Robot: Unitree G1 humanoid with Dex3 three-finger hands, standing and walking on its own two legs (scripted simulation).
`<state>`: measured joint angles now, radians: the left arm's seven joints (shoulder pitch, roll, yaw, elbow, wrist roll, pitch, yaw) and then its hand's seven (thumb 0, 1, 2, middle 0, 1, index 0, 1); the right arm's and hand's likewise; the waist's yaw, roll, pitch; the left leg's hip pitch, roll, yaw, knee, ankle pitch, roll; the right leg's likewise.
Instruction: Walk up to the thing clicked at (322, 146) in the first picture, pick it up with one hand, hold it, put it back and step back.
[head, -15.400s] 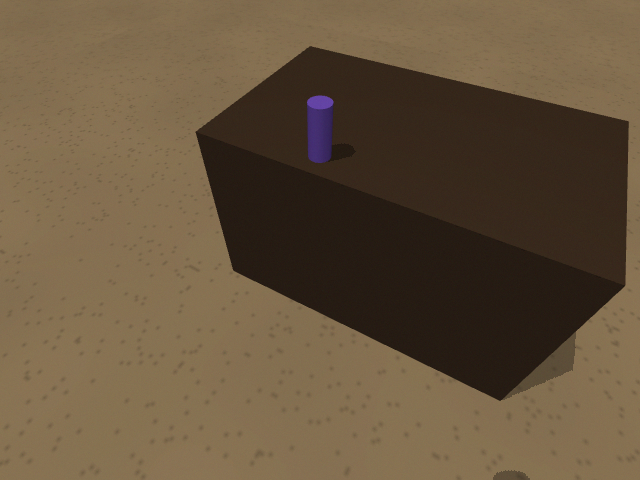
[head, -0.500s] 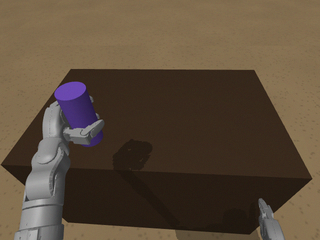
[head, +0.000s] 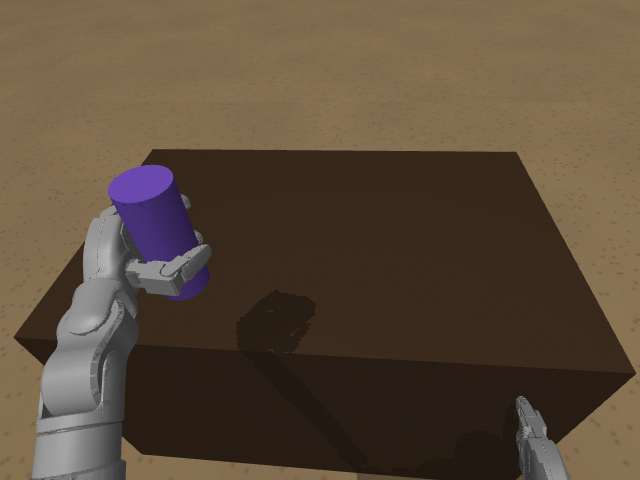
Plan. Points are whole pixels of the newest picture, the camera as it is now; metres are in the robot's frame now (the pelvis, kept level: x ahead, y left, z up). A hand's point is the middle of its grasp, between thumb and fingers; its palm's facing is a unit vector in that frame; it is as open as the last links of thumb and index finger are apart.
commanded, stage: hold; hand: left
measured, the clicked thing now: (165, 237) +0.33 +0.17 +0.19
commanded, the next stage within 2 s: none
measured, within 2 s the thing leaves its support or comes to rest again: neither
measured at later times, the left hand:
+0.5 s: hand (168, 258) +0.31 +0.17 +0.18, palm faces +0.13 -0.99 +0.00, open 8.9 cm
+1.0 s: hand (172, 251) +0.32 +0.16 +0.18, palm faces +0.12 -0.99 +0.00, open 8.9 cm
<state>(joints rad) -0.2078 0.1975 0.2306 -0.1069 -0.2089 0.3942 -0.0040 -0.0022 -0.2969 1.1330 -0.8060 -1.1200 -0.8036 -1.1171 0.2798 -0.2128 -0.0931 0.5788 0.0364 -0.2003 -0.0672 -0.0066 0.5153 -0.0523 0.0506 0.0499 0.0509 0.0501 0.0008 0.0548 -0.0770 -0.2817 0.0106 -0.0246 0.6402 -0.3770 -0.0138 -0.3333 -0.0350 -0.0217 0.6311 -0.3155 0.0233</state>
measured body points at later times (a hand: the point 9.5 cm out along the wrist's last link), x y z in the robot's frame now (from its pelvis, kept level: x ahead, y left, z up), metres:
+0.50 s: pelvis -0.01 +0.00 +0.00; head -0.02 -0.02 +0.45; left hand +0.30 +0.22 +0.18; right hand +0.16 -0.26 -0.08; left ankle -0.02 +0.13 -0.72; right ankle +0.01 -0.13 -0.72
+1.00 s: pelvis +0.00 -0.01 +0.00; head -0.02 -0.03 +0.45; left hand +0.31 +0.22 +0.19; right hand +0.16 -0.27 -0.08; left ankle -0.02 +0.13 -0.72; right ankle +0.01 -0.13 -0.72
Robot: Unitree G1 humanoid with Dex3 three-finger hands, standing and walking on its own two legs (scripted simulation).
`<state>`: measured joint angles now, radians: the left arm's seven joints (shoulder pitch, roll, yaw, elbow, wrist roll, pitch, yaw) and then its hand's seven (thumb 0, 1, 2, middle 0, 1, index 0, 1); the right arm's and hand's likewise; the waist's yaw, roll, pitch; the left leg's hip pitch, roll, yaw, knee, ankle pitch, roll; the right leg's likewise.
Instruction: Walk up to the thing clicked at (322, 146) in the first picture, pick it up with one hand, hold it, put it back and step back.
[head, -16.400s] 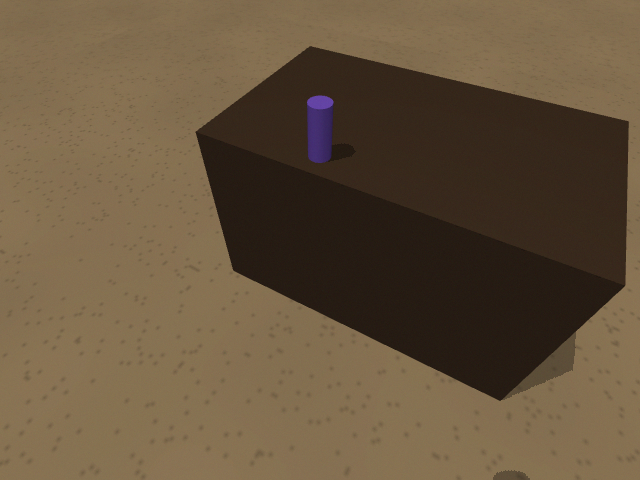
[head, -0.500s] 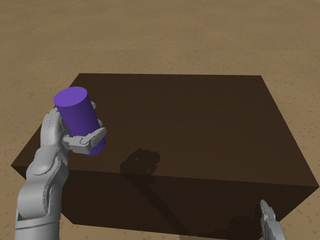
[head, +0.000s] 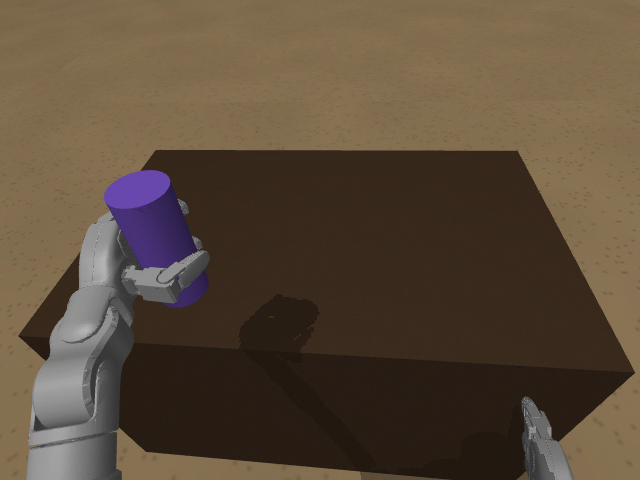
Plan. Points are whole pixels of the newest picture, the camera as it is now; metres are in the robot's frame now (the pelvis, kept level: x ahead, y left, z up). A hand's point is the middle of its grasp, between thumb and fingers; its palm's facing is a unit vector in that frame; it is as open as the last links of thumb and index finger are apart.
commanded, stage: hold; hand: left
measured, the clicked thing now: (163, 244) +0.32 +0.17 +0.19
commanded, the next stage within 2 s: crouch in 1.26 s
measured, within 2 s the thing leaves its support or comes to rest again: neither
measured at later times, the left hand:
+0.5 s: hand (168, 248) +0.33 +0.17 +0.18, palm faces +0.12 -0.99 +0.01, open 8.9 cm
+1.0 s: hand (168, 255) +0.32 +0.17 +0.18, palm faces +0.13 -0.99 +0.01, open 8.9 cm
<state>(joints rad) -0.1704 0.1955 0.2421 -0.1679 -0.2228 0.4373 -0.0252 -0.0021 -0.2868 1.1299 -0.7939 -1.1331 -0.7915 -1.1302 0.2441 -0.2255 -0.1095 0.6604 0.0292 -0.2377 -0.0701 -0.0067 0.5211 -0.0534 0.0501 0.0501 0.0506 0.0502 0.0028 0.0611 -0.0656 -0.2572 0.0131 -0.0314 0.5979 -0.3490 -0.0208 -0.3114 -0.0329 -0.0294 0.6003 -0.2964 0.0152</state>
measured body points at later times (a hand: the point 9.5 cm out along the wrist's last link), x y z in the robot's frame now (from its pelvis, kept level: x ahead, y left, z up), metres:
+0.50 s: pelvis +0.00 +0.00 +0.00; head -0.02 -0.02 +0.45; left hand +0.32 +0.22 +0.18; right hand +0.16 -0.26 -0.08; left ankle -0.02 +0.13 -0.73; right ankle +0.01 -0.13 -0.73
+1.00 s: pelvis +0.00 +0.00 +0.00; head -0.02 -0.02 +0.45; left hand +0.30 +0.22 +0.18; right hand +0.16 -0.26 -0.08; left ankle -0.02 +0.13 -0.73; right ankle +0.01 -0.13 -0.73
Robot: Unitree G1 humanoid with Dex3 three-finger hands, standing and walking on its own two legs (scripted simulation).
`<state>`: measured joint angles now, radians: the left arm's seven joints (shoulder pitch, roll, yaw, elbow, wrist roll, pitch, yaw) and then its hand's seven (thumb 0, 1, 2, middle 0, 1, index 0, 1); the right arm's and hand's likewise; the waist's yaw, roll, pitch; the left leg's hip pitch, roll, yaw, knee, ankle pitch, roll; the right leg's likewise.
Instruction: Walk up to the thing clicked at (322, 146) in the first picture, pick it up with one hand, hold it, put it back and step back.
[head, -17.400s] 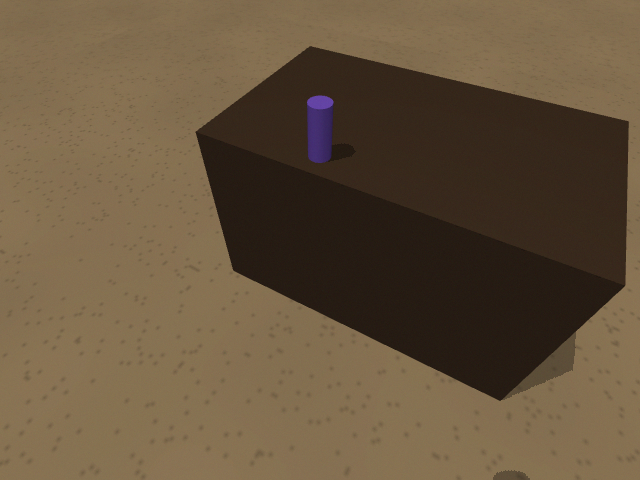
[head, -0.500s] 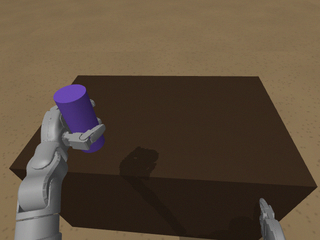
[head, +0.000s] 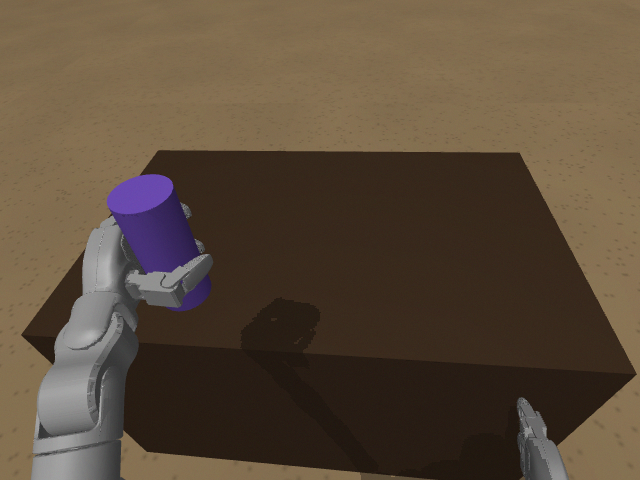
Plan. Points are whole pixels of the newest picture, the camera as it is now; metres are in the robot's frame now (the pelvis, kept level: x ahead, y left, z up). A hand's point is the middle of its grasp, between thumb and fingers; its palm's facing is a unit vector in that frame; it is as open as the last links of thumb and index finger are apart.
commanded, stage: hold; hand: left
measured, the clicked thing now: (166, 248) +0.32 +0.17 +0.19
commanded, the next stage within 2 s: crouch in 0.26 s
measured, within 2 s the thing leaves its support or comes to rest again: neither
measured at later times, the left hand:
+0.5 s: hand (176, 245) +0.33 +0.17 +0.18, palm faces +0.12 -0.99 +0.02, open 8.9 cm
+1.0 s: hand (192, 262) +0.39 +0.19 +0.09, palm faces +0.14 -0.99 +0.02, open 8.8 cm
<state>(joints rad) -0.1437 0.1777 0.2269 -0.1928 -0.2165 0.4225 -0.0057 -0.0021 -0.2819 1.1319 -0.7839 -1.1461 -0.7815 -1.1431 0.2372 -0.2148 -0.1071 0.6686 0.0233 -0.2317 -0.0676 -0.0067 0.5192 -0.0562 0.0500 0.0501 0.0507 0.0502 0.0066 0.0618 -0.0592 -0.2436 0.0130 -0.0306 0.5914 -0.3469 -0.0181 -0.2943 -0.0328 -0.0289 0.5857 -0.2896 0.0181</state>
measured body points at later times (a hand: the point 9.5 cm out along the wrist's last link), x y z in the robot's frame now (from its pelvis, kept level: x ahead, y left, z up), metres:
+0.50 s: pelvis +0.00 +0.00 +0.00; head -0.02 -0.02 +0.45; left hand +0.32 +0.22 +0.18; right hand +0.16 -0.26 -0.08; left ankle -0.02 +0.13 -0.73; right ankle +0.01 -0.13 -0.73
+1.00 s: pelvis -0.01 +0.00 -0.01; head +0.01 +0.00 +0.44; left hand +0.37 +0.24 +0.09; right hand +0.14 -0.28 -0.08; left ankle -0.02 +0.13 -0.73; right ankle +0.01 -0.13 -0.73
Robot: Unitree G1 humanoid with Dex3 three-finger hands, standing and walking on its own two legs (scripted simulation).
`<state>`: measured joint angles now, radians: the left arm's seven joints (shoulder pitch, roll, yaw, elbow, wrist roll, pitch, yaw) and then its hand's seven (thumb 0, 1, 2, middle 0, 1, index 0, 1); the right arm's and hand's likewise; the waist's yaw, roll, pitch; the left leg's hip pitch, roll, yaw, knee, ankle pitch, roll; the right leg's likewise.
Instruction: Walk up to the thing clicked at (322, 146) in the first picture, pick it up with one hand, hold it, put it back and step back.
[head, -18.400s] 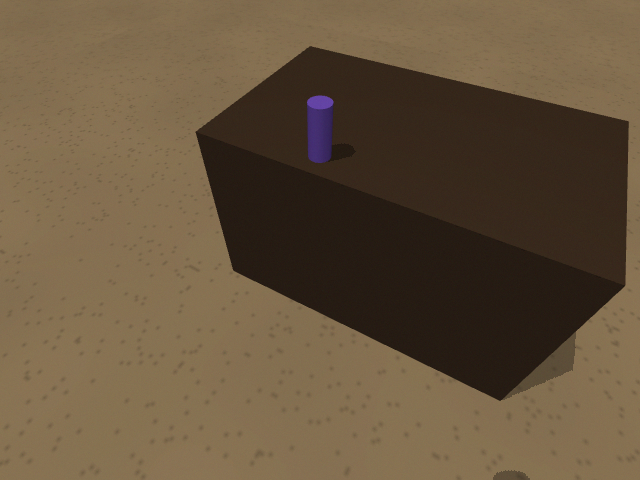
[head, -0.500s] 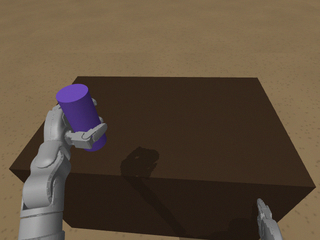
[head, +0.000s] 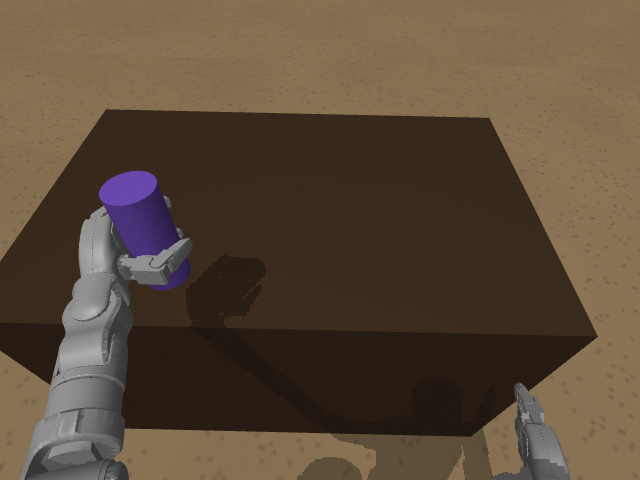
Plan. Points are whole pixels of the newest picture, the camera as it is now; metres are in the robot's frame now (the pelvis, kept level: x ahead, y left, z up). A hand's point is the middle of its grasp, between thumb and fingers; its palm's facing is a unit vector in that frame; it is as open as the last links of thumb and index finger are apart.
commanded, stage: crouch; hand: left
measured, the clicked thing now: (150, 234) +0.40 +0.20 +0.11
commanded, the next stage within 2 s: lower in 0.46 s
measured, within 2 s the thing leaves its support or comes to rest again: rests again in 1.36 s
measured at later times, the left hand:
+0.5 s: hand (163, 244) +0.43 +0.20 +0.05, palm faces +0.16 -0.99 +0.01, open 8.8 cm
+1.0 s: hand (173, 263) +0.44 +0.21 -0.01, palm faces +0.16 -0.99 +0.02, open 8.8 cm
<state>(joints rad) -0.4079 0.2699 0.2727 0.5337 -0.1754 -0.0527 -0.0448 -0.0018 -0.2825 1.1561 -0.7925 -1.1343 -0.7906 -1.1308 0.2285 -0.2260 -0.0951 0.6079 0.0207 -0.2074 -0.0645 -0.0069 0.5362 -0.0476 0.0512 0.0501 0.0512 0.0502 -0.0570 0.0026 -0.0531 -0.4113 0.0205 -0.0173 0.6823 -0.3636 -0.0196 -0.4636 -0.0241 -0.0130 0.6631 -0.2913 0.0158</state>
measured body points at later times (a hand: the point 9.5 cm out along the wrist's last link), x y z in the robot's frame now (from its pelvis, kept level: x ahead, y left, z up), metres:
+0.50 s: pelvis +0.00 +0.00 -0.02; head +0.06 +0.02 +0.43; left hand +0.41 +0.26 +0.05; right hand +0.14 -0.26 -0.08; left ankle -0.01 +0.13 -0.72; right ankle +0.03 -0.13 -0.72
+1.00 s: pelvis +0.00 +0.01 -0.04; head +0.09 +0.03 +0.40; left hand +0.43 +0.26 +0.00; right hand +0.15 -0.25 -0.08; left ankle -0.01 +0.13 -0.72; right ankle +0.03 -0.13 -0.72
